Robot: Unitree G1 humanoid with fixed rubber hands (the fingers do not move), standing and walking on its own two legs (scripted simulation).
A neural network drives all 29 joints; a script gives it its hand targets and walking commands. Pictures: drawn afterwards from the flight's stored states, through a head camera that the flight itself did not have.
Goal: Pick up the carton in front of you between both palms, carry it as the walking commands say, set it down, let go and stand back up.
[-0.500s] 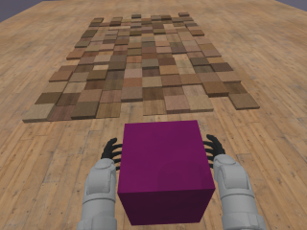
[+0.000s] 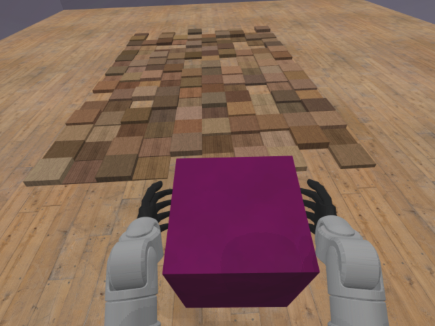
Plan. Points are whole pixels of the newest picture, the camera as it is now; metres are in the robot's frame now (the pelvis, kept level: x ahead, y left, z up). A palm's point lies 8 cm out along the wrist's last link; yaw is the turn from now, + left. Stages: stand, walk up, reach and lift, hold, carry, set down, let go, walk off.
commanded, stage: carry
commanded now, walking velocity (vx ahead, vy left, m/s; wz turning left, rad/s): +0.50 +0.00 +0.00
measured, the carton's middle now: (235, 237) +0.29 -0.01 +0.04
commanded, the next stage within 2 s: none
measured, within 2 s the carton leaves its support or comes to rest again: neither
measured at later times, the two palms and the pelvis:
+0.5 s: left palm (161, 151) +0.48 +0.15 +0.12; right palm (290, 142) +0.49 -0.15 +0.11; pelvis +0.26 -0.01 +0.02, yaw +0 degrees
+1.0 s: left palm (171, 90) +0.81 +0.16 +0.11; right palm (263, 86) +0.79 -0.14 +0.12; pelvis +0.58 +0.02 +0.03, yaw -3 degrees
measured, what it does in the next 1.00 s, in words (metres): walks ahead: right foot, then left foot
